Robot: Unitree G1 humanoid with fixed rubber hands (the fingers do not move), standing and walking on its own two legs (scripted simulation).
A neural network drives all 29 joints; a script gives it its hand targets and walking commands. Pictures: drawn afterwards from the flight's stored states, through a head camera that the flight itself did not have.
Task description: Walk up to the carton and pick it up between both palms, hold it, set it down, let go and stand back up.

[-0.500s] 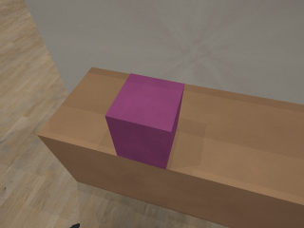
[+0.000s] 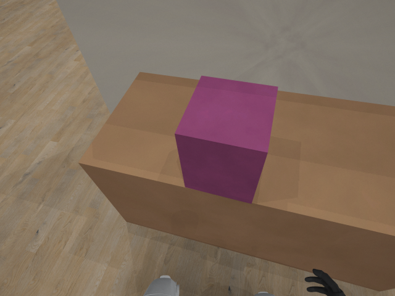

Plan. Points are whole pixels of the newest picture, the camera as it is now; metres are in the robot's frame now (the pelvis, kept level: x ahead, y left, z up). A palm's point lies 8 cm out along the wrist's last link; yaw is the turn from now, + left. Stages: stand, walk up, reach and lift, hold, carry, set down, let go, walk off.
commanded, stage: walk up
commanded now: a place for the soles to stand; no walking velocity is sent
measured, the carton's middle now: (227, 141) +0.51 -0.04 -0.06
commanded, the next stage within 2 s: none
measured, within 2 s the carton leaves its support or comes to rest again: neither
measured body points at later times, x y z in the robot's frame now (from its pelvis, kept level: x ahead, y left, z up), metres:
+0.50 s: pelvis +0.01 +0.10 +0.01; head +0.01 +0.09 +0.46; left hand +0.12 +0.32 -0.12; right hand +0.01 -0.14 -0.14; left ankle +0.05 +0.19 -0.71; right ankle +0.01 -0.01 -0.70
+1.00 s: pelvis +0.03 +0.12 +0.01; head +0.03 +0.10 +0.46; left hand +0.17 +0.32 -0.12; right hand +0.00 -0.13 -0.14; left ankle +0.05 +0.19 -0.70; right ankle +0.01 -0.01 -0.70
